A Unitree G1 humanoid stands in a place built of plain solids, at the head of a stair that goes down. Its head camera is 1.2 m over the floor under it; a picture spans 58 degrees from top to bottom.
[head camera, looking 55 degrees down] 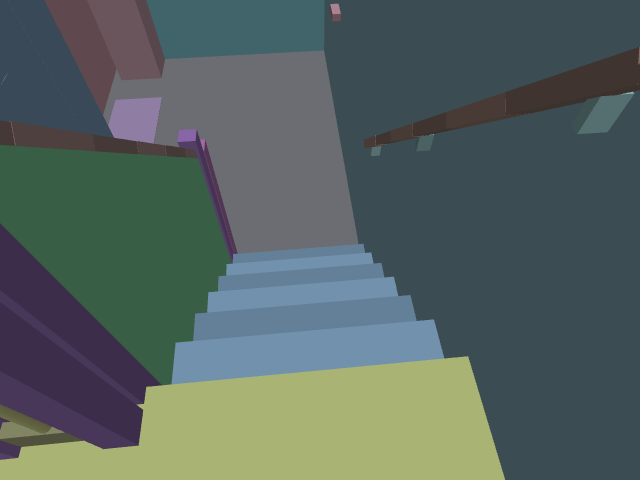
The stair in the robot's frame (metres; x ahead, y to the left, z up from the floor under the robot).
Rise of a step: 0.21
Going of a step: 0.21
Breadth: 0.90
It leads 5 degrees to the left of straight ahead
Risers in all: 7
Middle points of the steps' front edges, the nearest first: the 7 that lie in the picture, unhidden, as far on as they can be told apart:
0.39 0.02 0.00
0.60 0.05 -0.21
0.81 0.07 -0.42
1.02 0.09 -0.63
1.23 0.11 -0.84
1.44 0.13 -1.05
1.65 0.15 -1.27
